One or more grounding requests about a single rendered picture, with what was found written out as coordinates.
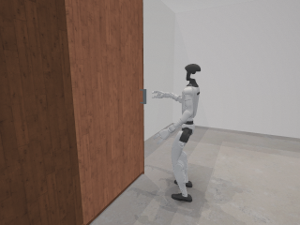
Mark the left robot hand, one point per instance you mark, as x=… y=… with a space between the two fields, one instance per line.
x=164 y=134

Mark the robot left foot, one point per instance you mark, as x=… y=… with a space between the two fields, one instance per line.
x=180 y=197

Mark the robot left forearm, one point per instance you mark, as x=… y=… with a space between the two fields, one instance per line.
x=183 y=119

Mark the wardrobe door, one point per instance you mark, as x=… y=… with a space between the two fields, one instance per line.
x=105 y=45
x=39 y=166

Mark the robot left thigh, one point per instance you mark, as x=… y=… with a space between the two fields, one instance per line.
x=177 y=146

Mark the right robot hand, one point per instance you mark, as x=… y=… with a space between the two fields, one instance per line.
x=160 y=94

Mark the robot left upper arm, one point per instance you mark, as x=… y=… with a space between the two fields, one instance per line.
x=188 y=95

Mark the handle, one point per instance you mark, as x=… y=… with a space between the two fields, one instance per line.
x=144 y=96

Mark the robot right forearm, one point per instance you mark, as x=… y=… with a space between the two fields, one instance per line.
x=171 y=95

